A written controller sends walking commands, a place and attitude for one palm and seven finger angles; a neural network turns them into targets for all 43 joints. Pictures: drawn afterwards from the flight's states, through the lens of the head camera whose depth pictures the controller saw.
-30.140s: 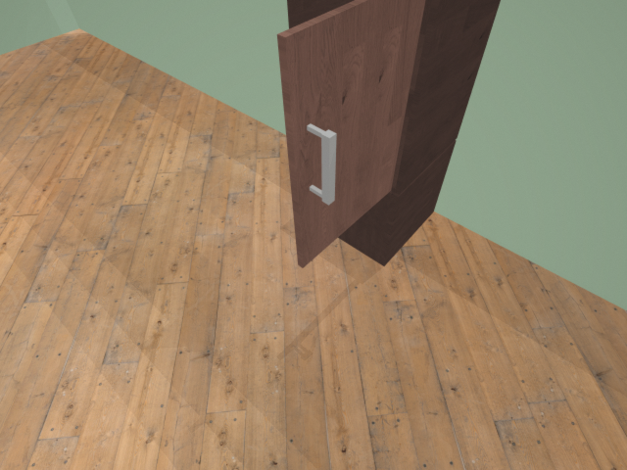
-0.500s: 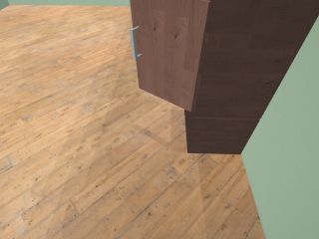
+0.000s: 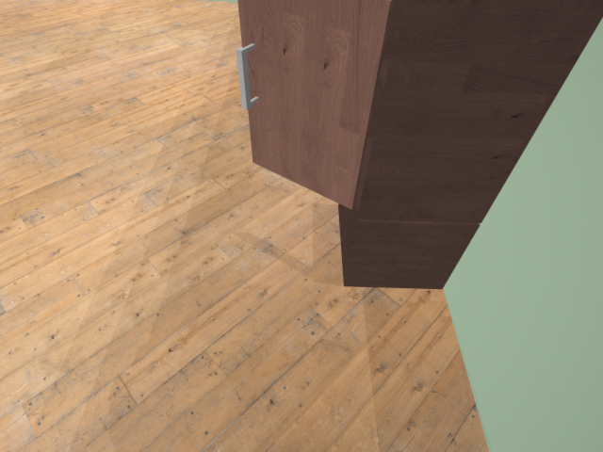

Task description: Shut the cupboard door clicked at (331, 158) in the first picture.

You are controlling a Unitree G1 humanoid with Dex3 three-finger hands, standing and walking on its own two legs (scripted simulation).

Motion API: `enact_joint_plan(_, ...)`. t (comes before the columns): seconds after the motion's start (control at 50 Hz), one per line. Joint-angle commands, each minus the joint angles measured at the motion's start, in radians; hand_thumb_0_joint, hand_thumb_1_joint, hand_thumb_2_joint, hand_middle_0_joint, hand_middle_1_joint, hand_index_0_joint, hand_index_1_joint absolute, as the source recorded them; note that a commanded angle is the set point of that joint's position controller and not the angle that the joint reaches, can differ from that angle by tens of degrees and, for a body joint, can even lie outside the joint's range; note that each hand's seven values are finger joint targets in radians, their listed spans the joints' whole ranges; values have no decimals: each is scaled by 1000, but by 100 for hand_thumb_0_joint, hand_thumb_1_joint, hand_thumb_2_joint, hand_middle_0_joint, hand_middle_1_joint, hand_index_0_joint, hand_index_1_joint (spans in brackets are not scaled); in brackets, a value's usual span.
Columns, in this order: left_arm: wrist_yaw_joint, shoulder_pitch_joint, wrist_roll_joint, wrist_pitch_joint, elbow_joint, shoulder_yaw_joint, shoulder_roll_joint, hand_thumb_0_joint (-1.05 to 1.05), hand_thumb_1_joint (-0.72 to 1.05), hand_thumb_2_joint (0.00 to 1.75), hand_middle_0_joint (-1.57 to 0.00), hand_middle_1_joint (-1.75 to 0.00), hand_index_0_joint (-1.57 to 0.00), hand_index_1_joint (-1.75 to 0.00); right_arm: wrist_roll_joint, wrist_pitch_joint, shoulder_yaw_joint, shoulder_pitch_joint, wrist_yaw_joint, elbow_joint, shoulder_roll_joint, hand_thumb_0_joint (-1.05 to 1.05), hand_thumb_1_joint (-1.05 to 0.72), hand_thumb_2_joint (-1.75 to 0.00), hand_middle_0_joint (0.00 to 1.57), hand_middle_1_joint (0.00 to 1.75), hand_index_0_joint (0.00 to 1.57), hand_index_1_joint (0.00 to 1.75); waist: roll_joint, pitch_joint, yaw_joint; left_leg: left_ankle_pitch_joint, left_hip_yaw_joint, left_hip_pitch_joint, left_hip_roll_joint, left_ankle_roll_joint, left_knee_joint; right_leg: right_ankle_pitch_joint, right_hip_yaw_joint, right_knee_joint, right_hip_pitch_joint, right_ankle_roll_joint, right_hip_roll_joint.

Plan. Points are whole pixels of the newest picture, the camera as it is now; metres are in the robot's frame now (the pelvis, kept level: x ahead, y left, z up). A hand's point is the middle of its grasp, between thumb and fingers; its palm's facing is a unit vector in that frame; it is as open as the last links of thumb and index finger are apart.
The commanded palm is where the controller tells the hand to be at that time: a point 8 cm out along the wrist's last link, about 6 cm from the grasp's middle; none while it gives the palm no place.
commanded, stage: look to check the result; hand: left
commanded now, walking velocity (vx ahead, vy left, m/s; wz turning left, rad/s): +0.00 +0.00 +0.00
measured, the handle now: (248, 77) +1.04 +0.20 -0.01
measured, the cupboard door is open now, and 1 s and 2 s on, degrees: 57 57 57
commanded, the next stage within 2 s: walk to a spot facing it in 0.48 s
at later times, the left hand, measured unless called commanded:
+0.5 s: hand out of the picture +0.04 +0.21 -0.17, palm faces +0.00 -0.96 -0.28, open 7.3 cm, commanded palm none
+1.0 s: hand out of the picture +0.04 +0.21 -0.21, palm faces +0.20 -0.95 -0.22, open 7.3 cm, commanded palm none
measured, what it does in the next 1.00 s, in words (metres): stands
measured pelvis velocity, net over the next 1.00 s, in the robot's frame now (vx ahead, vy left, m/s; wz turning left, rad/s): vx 0.03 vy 0.01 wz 0.20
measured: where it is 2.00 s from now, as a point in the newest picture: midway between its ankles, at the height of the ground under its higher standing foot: outside the picture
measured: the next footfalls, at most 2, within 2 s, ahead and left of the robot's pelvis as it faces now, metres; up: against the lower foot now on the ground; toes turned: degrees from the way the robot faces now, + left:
right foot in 1.40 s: +0.10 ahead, -0.14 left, +0.00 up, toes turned +26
left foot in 1.76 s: -0.04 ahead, +0.07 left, +0.00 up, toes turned +47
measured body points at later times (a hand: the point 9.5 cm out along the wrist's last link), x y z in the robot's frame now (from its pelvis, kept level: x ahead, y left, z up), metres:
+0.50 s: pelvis +0.02 -0.01 +0.00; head +0.03 -0.01 +0.45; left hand +0.04 +0.26 -0.15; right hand +0.07 -0.27 -0.15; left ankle +0.06 +0.10 -0.74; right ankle -0.03 -0.12 -0.74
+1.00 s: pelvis +0.03 +0.01 -0.03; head +0.06 +0.03 +0.42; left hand +0.03 +0.26 -0.19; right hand +0.10 -0.24 -0.17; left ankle +0.05 +0.12 -0.75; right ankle -0.03 -0.12 -0.74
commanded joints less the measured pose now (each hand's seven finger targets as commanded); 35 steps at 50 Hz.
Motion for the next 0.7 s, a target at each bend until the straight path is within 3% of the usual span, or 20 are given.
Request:
enact_joint_plan(0.0,6,42,3,-8,-29,31,152,0,90,90,-20,-30,-20,-30,4,-16,-25,2,-8,-45,-155,0,-90,-90,20,30,20,30,28,21,9,-71,-127,72,98,4,-90,-13,88,-110,-127,-45,-98)
enact_joint_plan(0.14,6,31,3,-14,-28,35,172,0,90,90,-20,-30,-20,-30,8,-22,-28,-14,-9,-48,-179,0,-90,-90,20,30,20,30,3,-25,10,31,-127,108,107,11,-70,51,84,-107,-96,-44,-102)
enact_joint_plan(0.38,3,-4,4,-13,-28,33,201,0,90,90,-20,-30,-20,-30,5,-20,-27,-64,-5,-47,-205,0,-90,-90,20,30,20,30,6,0,10,19,-128,115,108,7,-85,48,92,-123,-102,-42,-110)
enact_joint_plan(0.58,4,-32,3,-21,-35,37,226,0,90,90,-20,-30,-20,-30,5,-26,-25,-90,-5,-51,-221,0,-90,-90,20,30,20,30,10,-51,10,136,-120,146,112,4,-63,182,90,-122,-47,-42,-121)
enact_joint_plan(0.6,5,-36,2,-20,-41,39,228,0,90,90,-20,-30,-20,-30,6,-25,-24,-88,-4,-55,-217,0,-90,-90,20,30,20,30,10,-47,10,158,-122,133,110,3,-54,205,77,-109,-36,-39,-126)
enact_joint_plan(0.64,12,-3,1,-8,-41,35,171,0,90,90,-20,-30,-20,-30,6,-13,-14,-62,-2,-56,-154,0,-90,-90,20,30,20,30,-7,-48,12,199,-117,103,102,-5,-18,247,51,-65,-27,-28,-134)
enact_joint_plan(0.68,17,17,0,5,-50,40,169,0,90,90,-20,-30,-20,-30,5,-1,-12,-48,1,-62,-135,0,-90,-90,20,30,20,30,-6,-35,18,209,-116,49,89,-11,25,264,35,-21,-15,-29,-151)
